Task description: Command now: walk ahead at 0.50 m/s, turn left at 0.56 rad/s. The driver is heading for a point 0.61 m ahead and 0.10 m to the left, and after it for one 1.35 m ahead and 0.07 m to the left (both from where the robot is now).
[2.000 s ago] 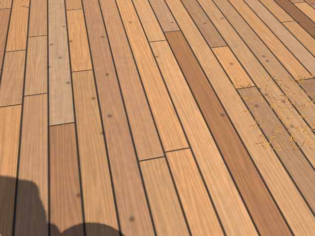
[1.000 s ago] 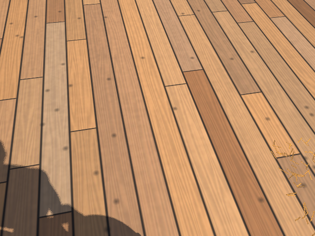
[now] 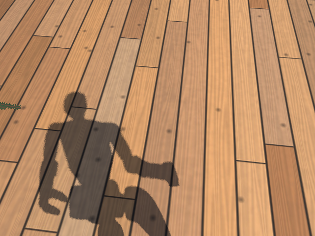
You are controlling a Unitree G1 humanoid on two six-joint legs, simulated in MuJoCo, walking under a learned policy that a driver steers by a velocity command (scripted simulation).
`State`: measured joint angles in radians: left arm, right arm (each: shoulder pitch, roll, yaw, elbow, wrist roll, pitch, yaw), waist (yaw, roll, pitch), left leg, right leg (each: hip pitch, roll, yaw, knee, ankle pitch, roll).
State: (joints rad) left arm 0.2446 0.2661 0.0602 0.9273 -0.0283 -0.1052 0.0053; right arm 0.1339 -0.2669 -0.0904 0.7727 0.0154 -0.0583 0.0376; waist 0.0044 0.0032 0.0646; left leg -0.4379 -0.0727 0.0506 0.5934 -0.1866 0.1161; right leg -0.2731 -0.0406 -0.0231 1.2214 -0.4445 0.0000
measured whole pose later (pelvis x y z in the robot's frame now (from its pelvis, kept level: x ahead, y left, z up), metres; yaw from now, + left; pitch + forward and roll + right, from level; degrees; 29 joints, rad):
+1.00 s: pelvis +0.32 +0.02 +0.02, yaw +33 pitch +2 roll -2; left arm 0.09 0.33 0.08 0.80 0.00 0.02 0.02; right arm 0.17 -0.28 -0.06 0.60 -0.01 0.01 -0.01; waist 0.00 -0.04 0.05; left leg -0.33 -0.01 -0.02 0.49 -0.20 0.05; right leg -0.53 -0.04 -0.02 1.09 -0.44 0.07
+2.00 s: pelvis +0.45 +0.11 +0.01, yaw +16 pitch +1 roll +2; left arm 0.17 0.30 0.07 0.66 -0.01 0.07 -0.01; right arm 0.12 -0.29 -0.08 0.73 0.00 0.00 -0.02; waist 0.00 0.00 0.05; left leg -0.28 0.08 0.20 0.47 -0.20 0.00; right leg -0.40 -0.06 -0.04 0.72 -0.31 0.02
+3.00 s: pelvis +0.62 +0.04 +0.00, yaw -14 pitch +3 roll +1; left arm 0.12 0.29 0.04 0.55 -0.01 -0.04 -0.03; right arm 0.38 -0.31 -0.06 0.84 0.02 -0.06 0.01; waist -0.07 0.00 0.03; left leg -0.17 0.10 0.02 0.84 -0.50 -0.02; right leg -0.45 0.00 -0.03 0.62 -0.21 -0.05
